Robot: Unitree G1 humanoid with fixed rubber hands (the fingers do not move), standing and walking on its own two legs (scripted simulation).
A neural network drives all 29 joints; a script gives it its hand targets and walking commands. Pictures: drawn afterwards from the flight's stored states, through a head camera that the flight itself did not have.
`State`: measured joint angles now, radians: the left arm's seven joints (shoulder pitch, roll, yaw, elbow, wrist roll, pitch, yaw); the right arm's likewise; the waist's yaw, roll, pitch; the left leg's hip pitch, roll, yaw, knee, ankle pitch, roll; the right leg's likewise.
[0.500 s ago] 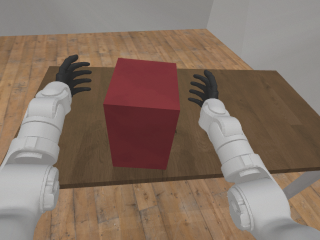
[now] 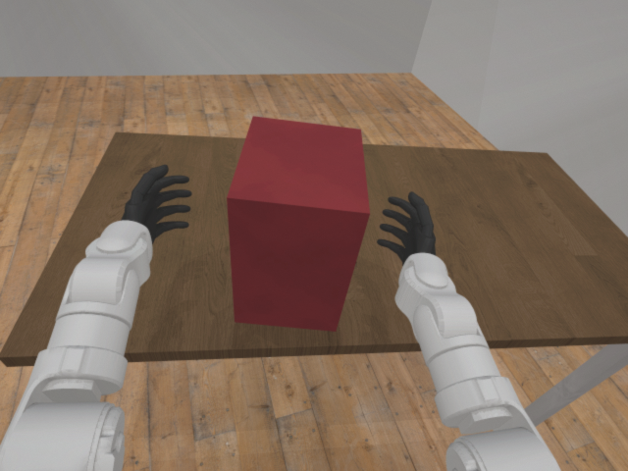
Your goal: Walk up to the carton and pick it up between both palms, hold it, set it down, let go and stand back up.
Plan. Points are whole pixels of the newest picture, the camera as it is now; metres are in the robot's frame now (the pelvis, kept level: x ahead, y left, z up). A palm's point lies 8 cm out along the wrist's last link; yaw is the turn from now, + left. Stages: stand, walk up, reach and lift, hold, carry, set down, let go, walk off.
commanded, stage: set down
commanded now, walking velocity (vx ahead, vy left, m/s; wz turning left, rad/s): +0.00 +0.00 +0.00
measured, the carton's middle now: (296, 228) +0.48 +0.02 +0.05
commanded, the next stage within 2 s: let go in 1.92 s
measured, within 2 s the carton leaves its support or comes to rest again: neither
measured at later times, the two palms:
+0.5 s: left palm (130, 297) +0.32 +0.22 +0.08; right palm (430, 323) +0.30 -0.15 +0.08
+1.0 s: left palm (125, 362) +0.27 +0.22 +0.02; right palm (433, 376) +0.26 -0.16 +0.02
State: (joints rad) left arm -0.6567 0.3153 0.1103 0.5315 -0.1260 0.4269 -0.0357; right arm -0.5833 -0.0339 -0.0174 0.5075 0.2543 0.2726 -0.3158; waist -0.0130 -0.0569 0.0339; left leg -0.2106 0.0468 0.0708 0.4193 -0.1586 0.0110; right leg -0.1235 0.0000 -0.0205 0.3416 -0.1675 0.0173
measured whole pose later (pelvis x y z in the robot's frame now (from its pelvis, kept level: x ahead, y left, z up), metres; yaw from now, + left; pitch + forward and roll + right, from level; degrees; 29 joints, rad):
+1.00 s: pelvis +0.04 +0.00 +0.00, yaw -1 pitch -5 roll -1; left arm 0.13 0.24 0.05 0.13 -0.14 0.09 -0.09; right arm 0.24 -0.02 0.09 0.07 0.14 -0.02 -0.22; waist 0.05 -0.02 0.10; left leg -0.08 0.03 0.08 0.36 -0.20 0.00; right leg -0.01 -0.01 0.01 0.31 -0.21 0.01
